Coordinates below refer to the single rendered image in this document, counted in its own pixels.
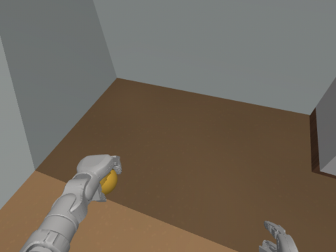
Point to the left robot arm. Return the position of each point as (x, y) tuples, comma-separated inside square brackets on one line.
[(61, 223)]

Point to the ball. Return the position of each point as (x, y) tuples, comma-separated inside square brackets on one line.
[(109, 182)]

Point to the left robot hand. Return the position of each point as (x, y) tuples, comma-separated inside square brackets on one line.
[(100, 165)]

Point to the right robot hand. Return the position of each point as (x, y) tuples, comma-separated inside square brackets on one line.
[(285, 242)]

